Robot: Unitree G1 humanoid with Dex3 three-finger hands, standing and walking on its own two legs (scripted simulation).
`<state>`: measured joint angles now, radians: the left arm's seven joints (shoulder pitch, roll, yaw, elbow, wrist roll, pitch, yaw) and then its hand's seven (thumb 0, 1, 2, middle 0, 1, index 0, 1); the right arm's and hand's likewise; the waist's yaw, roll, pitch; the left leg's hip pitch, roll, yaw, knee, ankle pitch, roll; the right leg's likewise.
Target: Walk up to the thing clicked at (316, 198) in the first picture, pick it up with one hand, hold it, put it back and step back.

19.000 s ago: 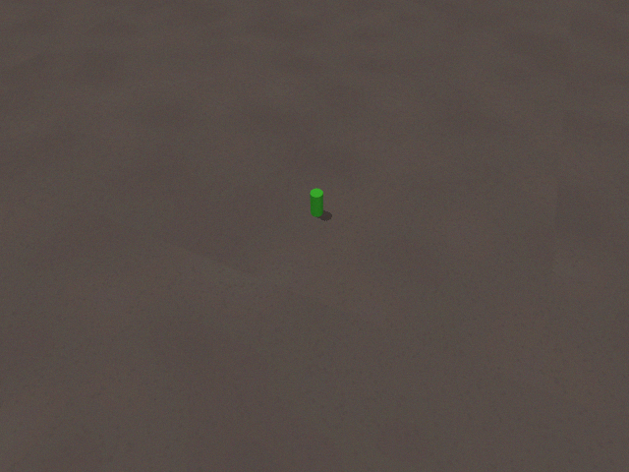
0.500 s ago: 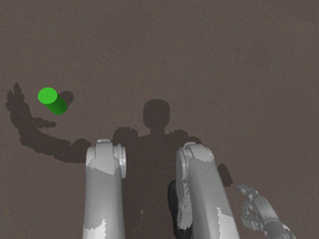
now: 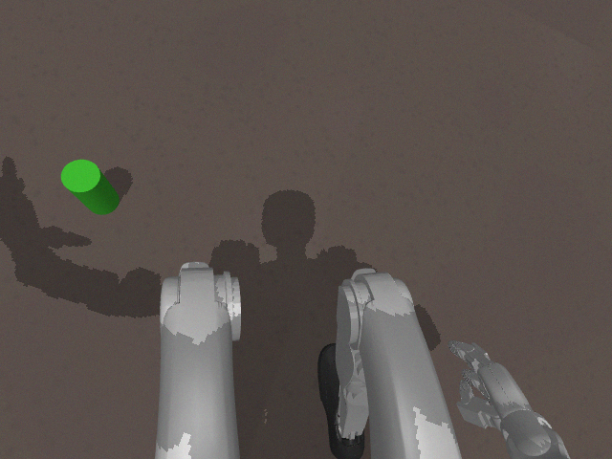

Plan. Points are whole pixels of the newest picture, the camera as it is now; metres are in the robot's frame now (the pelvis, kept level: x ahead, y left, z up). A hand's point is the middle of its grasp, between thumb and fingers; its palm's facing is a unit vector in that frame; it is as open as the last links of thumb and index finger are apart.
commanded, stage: go down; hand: left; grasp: from above
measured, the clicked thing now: (92, 189) +0.48 +0.37 -0.29
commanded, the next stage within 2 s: approach in 0.22 s
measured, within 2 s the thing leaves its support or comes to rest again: neither
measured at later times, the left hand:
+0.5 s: hand out of the picture +0.31 +0.51 +0.00, palm faces +0.49 -0.86 -0.11, open 17.5 cm
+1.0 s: hand (22, 222) +0.38 +0.41 -0.19, palm faces +0.42 -0.91 -0.02, open 17.5 cm
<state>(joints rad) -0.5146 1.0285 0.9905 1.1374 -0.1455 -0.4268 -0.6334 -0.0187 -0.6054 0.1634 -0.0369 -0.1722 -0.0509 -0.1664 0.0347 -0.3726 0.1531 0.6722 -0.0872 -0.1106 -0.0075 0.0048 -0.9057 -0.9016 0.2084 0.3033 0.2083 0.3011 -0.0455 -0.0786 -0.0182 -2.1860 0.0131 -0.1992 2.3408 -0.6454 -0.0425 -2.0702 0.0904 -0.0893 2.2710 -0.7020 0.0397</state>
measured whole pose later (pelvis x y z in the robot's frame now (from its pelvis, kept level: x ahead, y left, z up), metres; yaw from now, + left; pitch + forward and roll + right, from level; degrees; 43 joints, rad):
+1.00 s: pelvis +0.01 +0.01 -0.06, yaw -6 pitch +18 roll -13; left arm -0.57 0.94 0.86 1.39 -0.21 -0.85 -0.48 -0.02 -0.61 0.17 -0.06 -0.17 -0.05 -0.18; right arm -0.16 -0.36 0.38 0.64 -0.26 -0.03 0.04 0.00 -0.91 -0.90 0.21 0.30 0.21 0.30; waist -0.13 -0.23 0.18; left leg -2.24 0.02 -0.32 2.61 -0.72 -0.05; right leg -2.11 0.14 -0.17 2.46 -0.73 0.05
